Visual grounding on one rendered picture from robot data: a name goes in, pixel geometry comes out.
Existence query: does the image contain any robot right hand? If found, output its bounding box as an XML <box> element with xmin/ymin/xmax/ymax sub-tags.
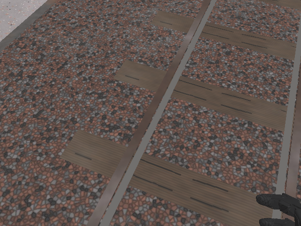
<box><xmin>256</xmin><ymin>193</ymin><xmax>301</xmax><ymax>226</ymax></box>

